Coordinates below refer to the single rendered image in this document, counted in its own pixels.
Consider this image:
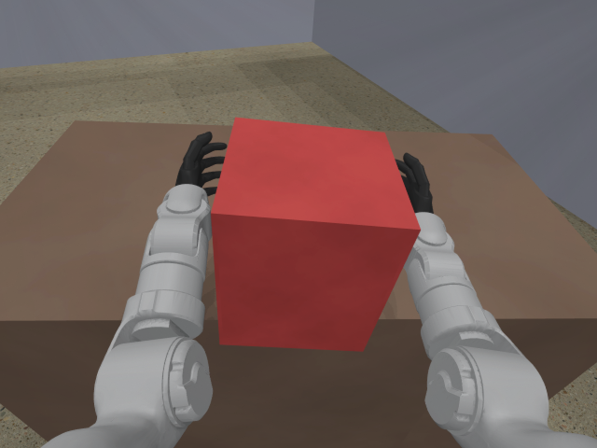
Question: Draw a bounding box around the robot right forearm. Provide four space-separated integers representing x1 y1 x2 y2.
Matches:
403 212 548 396

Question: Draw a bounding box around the robot left hand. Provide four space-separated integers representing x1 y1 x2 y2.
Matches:
175 132 227 196

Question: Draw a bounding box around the robot left forearm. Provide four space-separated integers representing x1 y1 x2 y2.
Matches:
94 184 212 415

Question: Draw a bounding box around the robot right hand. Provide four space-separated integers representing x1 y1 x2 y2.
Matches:
395 153 434 214

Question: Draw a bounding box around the left robot upper arm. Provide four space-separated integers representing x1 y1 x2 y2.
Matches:
40 336 213 448

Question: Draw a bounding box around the pedestal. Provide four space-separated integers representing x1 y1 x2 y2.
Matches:
0 120 597 448

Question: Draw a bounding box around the carton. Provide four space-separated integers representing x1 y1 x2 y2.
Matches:
211 118 421 352

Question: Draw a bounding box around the right robot upper arm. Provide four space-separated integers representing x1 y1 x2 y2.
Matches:
424 345 597 448

